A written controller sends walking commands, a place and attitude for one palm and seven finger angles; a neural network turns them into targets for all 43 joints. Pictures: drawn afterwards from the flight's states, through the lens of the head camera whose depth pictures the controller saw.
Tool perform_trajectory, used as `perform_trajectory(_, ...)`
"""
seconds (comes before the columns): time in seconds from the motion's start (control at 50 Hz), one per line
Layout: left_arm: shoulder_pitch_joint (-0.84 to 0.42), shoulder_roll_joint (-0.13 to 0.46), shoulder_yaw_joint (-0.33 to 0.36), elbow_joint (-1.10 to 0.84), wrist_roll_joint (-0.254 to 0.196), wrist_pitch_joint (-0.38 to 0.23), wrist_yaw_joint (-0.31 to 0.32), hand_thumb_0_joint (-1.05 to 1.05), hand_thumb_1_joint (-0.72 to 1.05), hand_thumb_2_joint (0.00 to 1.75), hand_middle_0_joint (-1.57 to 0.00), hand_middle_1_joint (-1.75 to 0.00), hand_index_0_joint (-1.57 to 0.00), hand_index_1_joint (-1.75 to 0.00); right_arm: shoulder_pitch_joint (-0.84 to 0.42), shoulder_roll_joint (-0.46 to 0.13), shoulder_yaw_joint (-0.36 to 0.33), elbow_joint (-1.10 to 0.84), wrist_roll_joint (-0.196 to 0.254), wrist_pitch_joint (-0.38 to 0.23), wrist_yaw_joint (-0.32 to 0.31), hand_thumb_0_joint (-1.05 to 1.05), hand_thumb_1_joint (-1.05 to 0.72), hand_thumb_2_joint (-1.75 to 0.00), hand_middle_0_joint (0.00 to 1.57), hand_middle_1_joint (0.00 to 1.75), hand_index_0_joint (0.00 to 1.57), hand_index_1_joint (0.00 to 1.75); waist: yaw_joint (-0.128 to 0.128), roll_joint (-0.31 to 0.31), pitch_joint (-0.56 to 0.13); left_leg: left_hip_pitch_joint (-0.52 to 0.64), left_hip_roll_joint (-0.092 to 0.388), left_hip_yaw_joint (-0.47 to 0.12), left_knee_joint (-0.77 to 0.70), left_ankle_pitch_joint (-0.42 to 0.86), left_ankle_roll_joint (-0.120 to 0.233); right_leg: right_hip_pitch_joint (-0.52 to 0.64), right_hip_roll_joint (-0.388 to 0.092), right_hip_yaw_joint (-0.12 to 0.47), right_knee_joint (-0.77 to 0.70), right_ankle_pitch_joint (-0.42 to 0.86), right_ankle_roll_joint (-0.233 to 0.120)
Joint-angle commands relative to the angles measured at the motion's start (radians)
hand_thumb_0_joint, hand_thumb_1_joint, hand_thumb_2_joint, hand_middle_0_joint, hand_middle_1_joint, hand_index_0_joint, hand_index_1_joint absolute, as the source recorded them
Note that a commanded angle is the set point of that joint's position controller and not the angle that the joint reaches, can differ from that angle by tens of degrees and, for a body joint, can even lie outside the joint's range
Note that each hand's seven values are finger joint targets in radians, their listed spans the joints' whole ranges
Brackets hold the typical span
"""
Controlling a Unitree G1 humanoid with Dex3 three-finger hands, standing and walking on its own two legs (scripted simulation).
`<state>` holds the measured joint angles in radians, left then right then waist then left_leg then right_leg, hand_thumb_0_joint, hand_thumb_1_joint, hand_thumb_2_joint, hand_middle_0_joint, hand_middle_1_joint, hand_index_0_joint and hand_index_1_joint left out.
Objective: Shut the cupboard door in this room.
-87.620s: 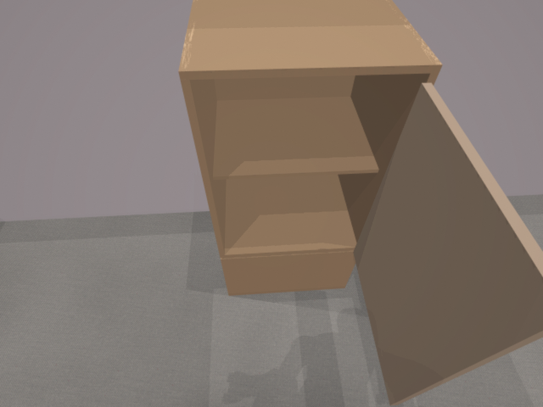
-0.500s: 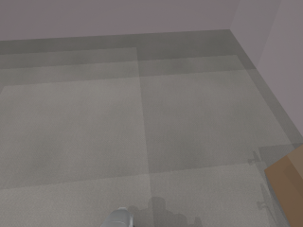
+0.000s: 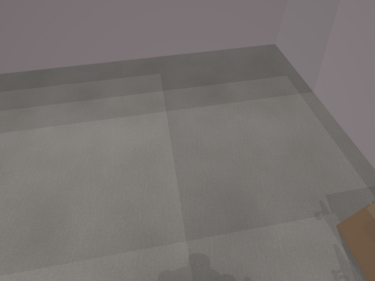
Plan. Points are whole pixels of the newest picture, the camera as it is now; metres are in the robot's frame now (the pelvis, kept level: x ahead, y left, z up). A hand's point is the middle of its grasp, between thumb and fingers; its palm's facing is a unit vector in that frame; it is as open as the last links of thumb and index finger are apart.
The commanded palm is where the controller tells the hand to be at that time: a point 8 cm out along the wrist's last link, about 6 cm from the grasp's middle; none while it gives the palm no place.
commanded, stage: turn to face it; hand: left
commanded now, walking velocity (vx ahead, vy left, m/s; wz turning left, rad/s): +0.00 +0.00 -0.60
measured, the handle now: out of the picture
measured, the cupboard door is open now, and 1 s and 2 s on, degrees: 5 5 5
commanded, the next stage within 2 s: take the last steps up to it in 1.90 s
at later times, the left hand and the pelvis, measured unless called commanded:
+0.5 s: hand (128, 240) +0.22 +0.18 -0.14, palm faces -0.30 -0.91 -0.28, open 7.4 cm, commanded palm none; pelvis +0.04 +0.00 +0.00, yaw -19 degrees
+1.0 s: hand (149, 228) +0.26 +0.14 -0.16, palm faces -0.53 -0.83 -0.20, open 7.4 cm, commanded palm none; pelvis +0.07 +0.01 +0.01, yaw -35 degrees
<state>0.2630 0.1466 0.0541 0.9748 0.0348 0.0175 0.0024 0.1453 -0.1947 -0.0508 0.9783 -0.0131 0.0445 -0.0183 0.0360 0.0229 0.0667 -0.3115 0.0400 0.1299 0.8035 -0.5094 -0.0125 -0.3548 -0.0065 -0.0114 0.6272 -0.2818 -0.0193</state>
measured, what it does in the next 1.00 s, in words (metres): steps on the spot, turning right: left foot, then right foot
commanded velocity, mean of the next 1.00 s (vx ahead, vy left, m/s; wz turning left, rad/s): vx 0.00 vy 0.00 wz -0.60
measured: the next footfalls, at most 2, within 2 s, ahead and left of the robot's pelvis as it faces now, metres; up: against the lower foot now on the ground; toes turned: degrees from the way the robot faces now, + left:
left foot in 0.20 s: +0.06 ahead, +0.14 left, +0.00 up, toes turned -5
right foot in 0.52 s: +0.04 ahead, -0.12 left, +0.00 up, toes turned -23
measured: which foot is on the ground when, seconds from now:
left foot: up 0.00-0.18, down 0.20-0.52, up 0.54-0.84, down 0.86-1.00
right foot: down 0.00-0.20, up 0.22-0.50, down 0.52-0.86, up 0.88-1.00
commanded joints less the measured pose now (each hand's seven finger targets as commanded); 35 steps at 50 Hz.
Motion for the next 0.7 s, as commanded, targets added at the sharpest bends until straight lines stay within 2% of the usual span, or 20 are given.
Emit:
perform_trajectory(0.0, 0.059, 0.224, 0.070, -0.062, -0.001, -0.004, 0.031, 0.00, 0.90, 0.90, -0.20, -0.30, -0.20, -0.30, -0.011, -0.081, -0.014, -0.104, 0.010, -0.028, -0.015, 0.00, -0.90, -0.90, 0.20, 0.30, 0.20, 0.30, 0.006, -0.174, -0.154, -0.221, -0.008, -0.144, 0.229, -0.023, -0.021, 0.304, -0.261, 0.368, -0.241, 0.548, -0.210)
perform_trajectory(0.06, 0.019, 0.225, 0.076, -0.079, 0.002, 0.002, 0.030, 0.00, 0.90, 0.90, -0.20, -0.30, -0.20, -0.30, -0.001, -0.052, -0.008, -0.110, 0.012, -0.030, -0.015, 0.00, -0.90, -0.90, 0.20, 0.30, 0.20, 0.30, -0.001, -0.146, -0.160, -0.119, -0.018, -0.128, -0.005, 0.012, -0.025, 0.260, -0.218, 0.345, -0.218, 0.541, -0.174)
perform_trajectory(0.12, -0.046, 0.228, 0.076, -0.098, -0.011, 0.015, 0.018, 0.00, 0.90, 0.90, -0.20, -0.30, -0.20, -0.30, 0.112, -0.064, -0.007, -0.085, 0.011, -0.038, -0.023, 0.00, -0.90, -0.90, 0.20, 0.30, 0.20, 0.30, -0.059, -0.136, -0.148, 0.120, -0.039, -0.096, -0.324, 0.248, -0.028, 0.090, -0.146, 0.316, -0.169, 0.396, -0.098)
perform_trajectory(0.14, -0.069, 0.198, 0.068, -0.113, -0.020, 0.020, 0.011, 0.00, 0.90, 0.90, -0.20, -0.30, -0.20, -0.30, 0.146, -0.105, -0.014, -0.081, 0.006, -0.047, -0.027, 0.00, -0.90, -0.90, 0.20, 0.30, 0.20, 0.30, -0.076, -0.054, -0.146, 0.243, 0.033, -0.144, -0.440, 0.286, -0.013, -0.032, -0.080, 0.262, -0.112, 0.244, -0.048)
perform_trajectory(0.16, -0.056, 0.141, 0.056, -0.136, -0.027, 0.021, 0.000, 0.00, 0.90, 0.90, -0.20, -0.30, -0.20, -0.30, 0.145, -0.192, -0.029, -0.094, -0.006, -0.053, -0.028, 0.00, -0.90, -0.90, 0.20, 0.30, 0.20, 0.30, -0.067, 0.209, -0.143, 0.301, 0.255, -0.376, -0.530, 0.343, 0.062, -0.179, 0.047, 0.141, 0.058, -0.047, 0.011)
perform_trajectory(0.18, -0.082, 0.148, 0.053, -0.163, -0.021, 0.019, -0.007, 0.00, 0.90, 0.90, -0.20, -0.30, -0.20, -0.30, 0.155, -0.243, -0.035, -0.115, -0.016, -0.047, -0.034, 0.00, -0.90, -0.90, 0.20, 0.30, 0.20, 0.30, -0.082, 0.254, -0.097, 0.218, 0.416, -0.488, -0.557, 0.420, 0.170, -0.211, 0.054, 0.044, 0.257, -0.300, 0.039)
perform_trajectory(0.2, -0.105, 0.177, 0.061, -0.154, -0.007, 0.028, -0.012, 0.00, 0.90, 0.90, -0.20, -0.30, -0.20, -0.30, 0.137, -0.230, -0.032, -0.110, -0.024, -0.050, -0.033, 0.00, -0.90, -0.90, 0.20, 0.30, 0.20, 0.30, -0.075, 0.184, -0.060, 0.171, 0.409, -0.451, -0.543, 0.479, 0.201, -0.221, 0.027, 0.065, 0.406, -0.283, 0.044)
perform_trajectory(0.22, -0.114, 0.179, 0.067, -0.147, -0.006, 0.033, -0.019, 0.00, 0.90, 0.90, -0.20, -0.30, -0.20, -0.30, 0.105, -0.217, -0.029, -0.120, -0.024, -0.051, -0.034, 0.00, -0.90, -0.90, 0.20, 0.30, 0.20, 0.30, -0.053, 0.160, -0.037, 0.150, 0.367, -0.389, -0.518, 0.582, 0.194, -0.233, 0.010, 0.064, 0.482, -0.239, 0.053)
perform_trajectory(0.26, -0.101, 0.162, 0.059, -0.141, -0.013, 0.037, -0.031, 0.00, 0.90, 0.90, -0.20, -0.30, -0.20, -0.30, 0.051, -0.194, -0.019, -0.135, -0.023, -0.051, -0.037, 0.00, -0.90, -0.90, 0.20, 0.30, 0.20, 0.30, -0.026, 0.153, -0.027, 0.183, 0.309, -0.228, -0.457, 0.745, 0.170, -0.233, -0.016, 0.028, 0.464, -0.204, 0.063)
perform_trajectory(0.28, -0.113, 0.154, 0.052, -0.147, -0.013, 0.038, -0.034, 0.00, 0.90, 0.90, -0.20, -0.30, -0.20, -0.30, 0.068, -0.193, -0.022, -0.130, -0.025, -0.052, -0.037, 0.00, -0.90, -0.90, 0.20, 0.30, 0.20, 0.30, -0.037, 0.150, -0.046, 0.230, 0.286, -0.172, -0.426, 0.829, 0.156, -0.216, -0.013, 0.005, 0.408, -0.192, 0.065)
perform_trajectory(0.36, -0.162, 0.147, 0.037, -0.172, -0.013, 0.033, -0.038, 0.00, 0.90, 0.90, -0.20, -0.30, -0.20, -0.30, 0.143, -0.211, -0.035, -0.100, -0.020, -0.048, -0.029, 0.00, -0.90, -0.90, 0.20, 0.30, 0.20, 0.30, -0.074, 0.183, -0.079, 0.280, 0.287, -0.084, -0.369, 0.913, 0.130, -0.101, 0.005, -0.067, 0.197, -0.124, 0.046)
perform_trajectory(0.4, -0.154, 0.152, 0.037, -0.179, -0.013, 0.032, -0.039, 0.00, 0.90, 0.90, -0.20, -0.30, -0.20, -0.30, 0.125, -0.230, -0.040, -0.102, -0.020, -0.044, -0.023, 0.00, -0.90, -0.90, 0.20, 0.30, 0.20, 0.30, -0.065, 0.197, -0.082, 0.250, 0.300, -0.066, -0.351, 0.874, 0.117, -0.034, 0.013, -0.079, 0.121, -0.106, 0.032)
perform_trajectory(0.44, -0.103, 0.173, 0.041, -0.171, -0.012, 0.022, -0.039, 0.00, 0.90, 0.90, -0.20, -0.30, -0.20, -0.30, 0.104, -0.241, -0.044, -0.109, -0.014, -0.041, -0.017, 0.00, -0.90, -0.90, 0.20, 0.30, 0.20, 0.30, -0.030, 0.159, -0.103, 0.203, 0.280, -0.029, -0.258, 0.834, 0.073, 0.100, 0.025, -0.094, -0.053, 0.029, 0.014)
perform_trajectory(0.46, -0.029, 0.209, 0.049, -0.153, -0.009, 0.014, -0.034, 0.00, 0.90, 0.90, -0.20, -0.30, -0.20, -0.30, 0.090, -0.238, -0.046, -0.119, -0.006, -0.041, -0.009, 0.00, -0.90, -0.90, 0.20, 0.30, 0.20, 0.30, 0.012, 0.095, -0.128, 0.120, 0.252, 0.006, -0.136, 0.764, 0.036, 0.242, 0.003, -0.066, -0.161, 0.173, -0.001)
perform_trajectory(0.48, 0.052, 0.313, 0.069, -0.136, 0.000, 0.001, -0.021, 0.00, 0.90, 0.90, -0.20, -0.30, -0.20, -0.30, 0.086, -0.181, -0.035, -0.148, 0.006, -0.038, -0.003, 0.00, -0.90, -0.90, 0.20, 0.30, 0.20, 0.30, 0.048, -0.155, -0.192, -0.092, 0.139, 0.082, 0.099, 0.403, -0.030, 0.443, -0.214, 0.198, -0.232, 0.463, -0.077)
perform_trajectory(0.5, 0.098, 0.379, 0.077, -0.113, -0.012, -0.004, -0.009, 0.00, 0.90, 0.90, -0.20, -0.30, -0.20, -0.30, 0.037, -0.145, -0.020, -0.190, 0.006, -0.030, -0.006, 0.00, -0.90, -0.90, 0.20, 0.30, 0.20, 0.30, 0.062, -0.286, -0.174, -0.264, 0.020, 0.006, 0.323, -0.145, -0.061, 0.429, -0.395, 0.407, -0.232, 0.812, -0.203)
perform_trajectory(0.52, 0.081, 0.360, 0.080, -0.124, -0.015, 0.000, 0.007, 0.00, 0.90, 0.90, -0.20, -0.30, -0.20, -0.30, 0.013, -0.150, -0.015, -0.191, 0.005, -0.019, -0.018, 0.00, -0.90, -0.90, 0.20, 0.30, 0.20, 0.30, 0.056, -0.231, -0.168, -0.315, 0.051, -0.137, 0.406, -0.126, -0.053, 0.405, -0.378, 0.404, -0.224, 0.747, -0.241)
perform_trajectory(0.54, 0.015, 0.335, 0.076, -0.142, -0.013, 0.005, 0.016, 0.00, 0.90, 0.90, -0.20, -0.30, -0.20, -0.30, 0.003, -0.150, -0.016, -0.188, 0.007, -0.021, -0.022, 0.00, -0.90, -0.90, 0.20, 0.30, 0.20, 0.30, 0.033, -0.254, -0.141, -0.354, 0.065, -0.158, 0.434, -0.077, -0.057, 0.373, -0.344, 0.401, -0.226, 0.643, -0.242)
perform_trajectory(0.6, -0.107, 0.279, 0.057, -0.188, -0.011, 0.006, 0.018, 0.00, 0.90, 0.90, -0.20, -0.30, -0.20, -0.30, 0.039, -0.139, -0.012, -0.156, -0.001, -0.014, -0.009, 0.00, -0.90, -0.90, 0.20, 0.30, 0.20, 0.30, -0.030, -0.153, -0.138, -0.233, 0.069, -0.132, 0.336, 0.067, -0.073, 0.232, -0.239, 0.247, -0.218, 0.559, -0.181)
perform_trajectory(0.68, -0.112, 0.296, 0.062, -0.192, -0.004, 0.008, 0.009, 0.00, 0.90, 0.90, -0.20, -0.30, -0.20, -0.30, 0.061, -0.124, -0.012, -0.157, 0.001, -0.010, -0.002, 0.00, -0.90, -0.90, 0.20, 0.30, 0.20, 0.30, -0.039, -0.153, -0.118, -0.150, 0.031, -0.102, 0.163, 0.109, -0.075, 0.147, -0.204, 0.266, -0.245, 0.401, -0.167)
